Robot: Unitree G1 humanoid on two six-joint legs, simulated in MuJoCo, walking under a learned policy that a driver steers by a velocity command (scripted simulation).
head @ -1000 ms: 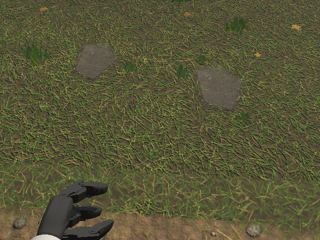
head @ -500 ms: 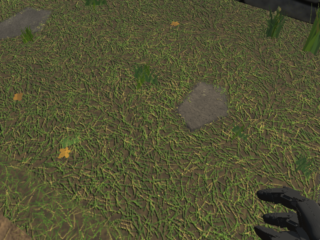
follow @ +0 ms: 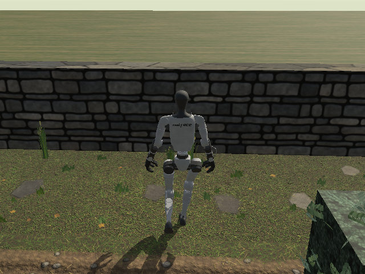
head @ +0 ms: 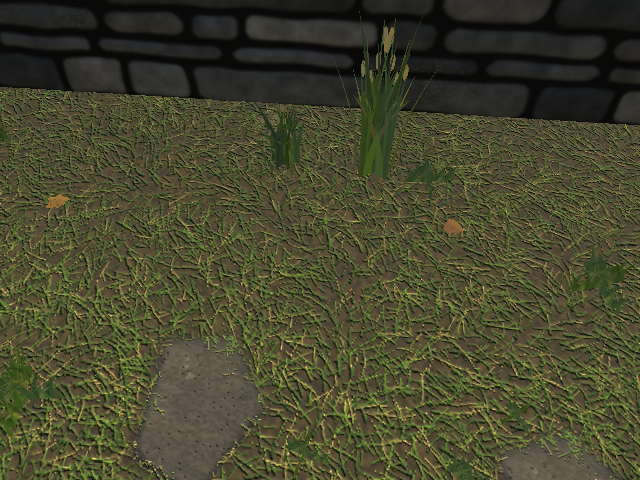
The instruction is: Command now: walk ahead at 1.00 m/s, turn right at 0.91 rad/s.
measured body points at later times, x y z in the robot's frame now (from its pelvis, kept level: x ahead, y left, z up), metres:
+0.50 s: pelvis +0.44 +0.04 +0.04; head +0.48 +0.02 +0.48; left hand +0.68 +0.27 -0.07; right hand +0.45 -0.27 -0.06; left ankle +0.53 +0.13 -0.70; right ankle +0.31 -0.02 -0.58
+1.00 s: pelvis +0.61 -0.03 +0.03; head +0.63 -0.05 +0.48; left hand +0.88 +0.11 -0.07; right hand +0.60 -0.33 -0.08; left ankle +0.69 +0.09 -0.69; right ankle +0.64 -0.17 -0.69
